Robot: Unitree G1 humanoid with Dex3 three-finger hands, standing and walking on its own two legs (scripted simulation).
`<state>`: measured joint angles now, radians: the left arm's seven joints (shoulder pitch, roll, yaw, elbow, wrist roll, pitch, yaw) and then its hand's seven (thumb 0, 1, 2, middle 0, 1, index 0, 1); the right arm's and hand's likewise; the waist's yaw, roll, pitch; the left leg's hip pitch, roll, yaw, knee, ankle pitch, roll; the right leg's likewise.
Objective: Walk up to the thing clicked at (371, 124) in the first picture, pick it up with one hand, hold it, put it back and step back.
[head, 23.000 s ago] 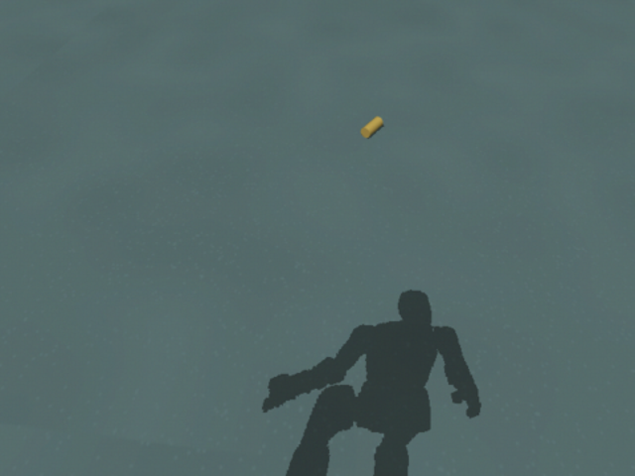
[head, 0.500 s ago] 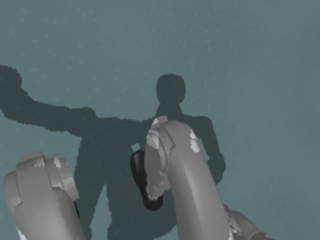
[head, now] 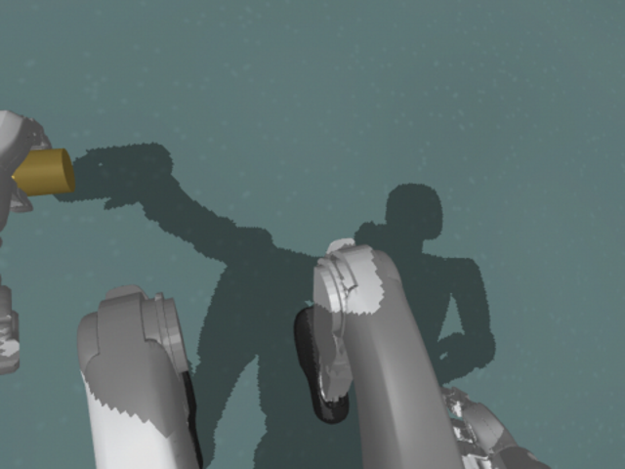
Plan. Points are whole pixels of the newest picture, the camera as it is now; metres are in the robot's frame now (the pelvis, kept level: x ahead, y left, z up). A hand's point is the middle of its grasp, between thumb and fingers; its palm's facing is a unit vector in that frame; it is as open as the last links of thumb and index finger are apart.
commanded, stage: lift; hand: left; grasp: from above
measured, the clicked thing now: (9, 175) +0.48 +0.29 -0.20
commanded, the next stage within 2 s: hold in 1.80 s
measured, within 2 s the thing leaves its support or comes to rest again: neither
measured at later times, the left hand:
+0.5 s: hand out of the picture +0.44 +0.31 -0.09, palm faces -0.51 -0.07 -0.86, open 8.4 cm
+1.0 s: hand out of the picture +0.37 +0.29 +0.12, palm faces -0.46 -0.10 -0.88, open 8.5 cm
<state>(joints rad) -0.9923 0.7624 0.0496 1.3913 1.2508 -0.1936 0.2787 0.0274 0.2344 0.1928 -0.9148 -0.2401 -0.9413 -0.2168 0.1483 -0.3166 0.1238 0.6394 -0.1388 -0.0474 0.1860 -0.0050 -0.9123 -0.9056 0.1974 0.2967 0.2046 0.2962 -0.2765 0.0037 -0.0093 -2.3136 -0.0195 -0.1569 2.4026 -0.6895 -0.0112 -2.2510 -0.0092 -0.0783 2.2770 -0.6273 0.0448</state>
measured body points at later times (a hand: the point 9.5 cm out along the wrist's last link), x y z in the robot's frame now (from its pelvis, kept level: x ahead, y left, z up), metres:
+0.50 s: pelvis +0.00 +0.01 +0.05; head +0.22 +0.07 +0.43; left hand +0.46 +0.31 -0.04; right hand +0.06 -0.27 -0.06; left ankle +0.07 +0.12 -0.30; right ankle +0.11 -0.13 -0.30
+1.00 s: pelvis +0.01 +0.00 +0.20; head +0.16 +0.04 +0.62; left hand +0.39 +0.29 +0.17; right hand +0.15 -0.25 +0.08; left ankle +0.07 +0.12 -0.30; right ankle +0.11 -0.13 -0.30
